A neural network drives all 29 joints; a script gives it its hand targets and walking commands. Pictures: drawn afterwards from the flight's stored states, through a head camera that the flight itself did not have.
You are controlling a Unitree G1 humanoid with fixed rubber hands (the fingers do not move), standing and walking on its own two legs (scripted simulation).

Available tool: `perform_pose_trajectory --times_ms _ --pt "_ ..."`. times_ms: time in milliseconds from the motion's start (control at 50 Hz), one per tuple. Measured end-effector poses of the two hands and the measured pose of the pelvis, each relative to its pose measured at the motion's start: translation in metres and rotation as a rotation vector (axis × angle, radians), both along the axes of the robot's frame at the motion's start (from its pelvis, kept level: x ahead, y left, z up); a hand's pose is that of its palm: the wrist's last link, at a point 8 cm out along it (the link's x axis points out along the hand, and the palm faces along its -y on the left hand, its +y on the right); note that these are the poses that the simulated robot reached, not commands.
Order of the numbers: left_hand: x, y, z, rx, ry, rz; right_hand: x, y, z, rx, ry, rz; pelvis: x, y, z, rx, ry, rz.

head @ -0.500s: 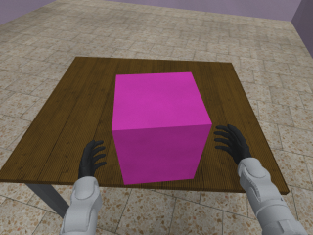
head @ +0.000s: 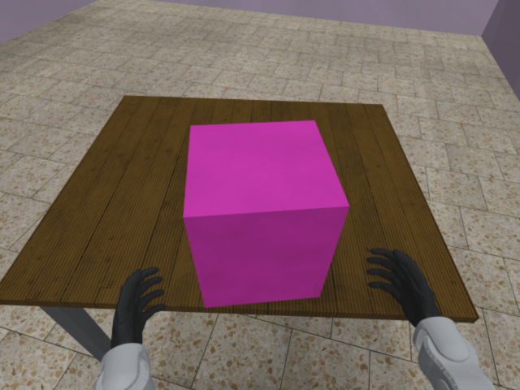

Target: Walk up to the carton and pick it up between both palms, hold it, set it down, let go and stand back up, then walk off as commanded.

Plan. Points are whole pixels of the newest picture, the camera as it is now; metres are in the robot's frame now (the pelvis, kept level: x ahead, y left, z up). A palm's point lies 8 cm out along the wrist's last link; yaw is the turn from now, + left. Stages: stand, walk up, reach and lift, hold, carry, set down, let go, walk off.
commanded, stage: set down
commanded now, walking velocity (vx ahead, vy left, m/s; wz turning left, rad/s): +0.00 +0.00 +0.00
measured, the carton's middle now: (258, 216) +0.41 +0.04 +0.05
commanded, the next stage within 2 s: none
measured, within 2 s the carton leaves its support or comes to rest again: neither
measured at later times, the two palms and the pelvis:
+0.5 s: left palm (125, 347) +0.19 +0.20 +0.04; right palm (423, 339) +0.23 -0.20 +0.03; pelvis +0.00 +0.00 +0.00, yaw +0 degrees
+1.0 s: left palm (124, 363) +0.18 +0.21 +0.00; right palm (411, 350) +0.22 -0.20 -0.01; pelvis +0.02 +0.00 +0.00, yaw +0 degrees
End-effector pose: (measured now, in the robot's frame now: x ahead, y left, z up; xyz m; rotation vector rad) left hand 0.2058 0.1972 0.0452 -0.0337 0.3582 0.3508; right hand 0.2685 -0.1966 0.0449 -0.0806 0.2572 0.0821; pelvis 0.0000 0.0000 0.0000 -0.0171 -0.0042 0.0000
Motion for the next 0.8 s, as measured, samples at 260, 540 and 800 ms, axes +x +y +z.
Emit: perform_pose_trajectory --times_ms 260,540,800 --pt "-0.022 -0.002 -0.001 0.003 0.016 0.003 -0.040 -0.008 -0.012 0.012 0.061 -0.026 -0.001 -0.003 0.000 0.004 -0.015 0.000" --pt "-0.016 0.003 -0.006 -0.005 0.059 -0.032 -0.041 -0.002 -0.018 0.031 0.112 -0.048 0.002 0.000 0.000 0.005 -0.012 0.002" --pt "-0.020 0.010 -0.025 -0.015 0.136 -0.062 -0.037 0.004 -0.034 0.047 0.177 -0.080 0.013 0.004 0.000 0.005 0.003 0.003"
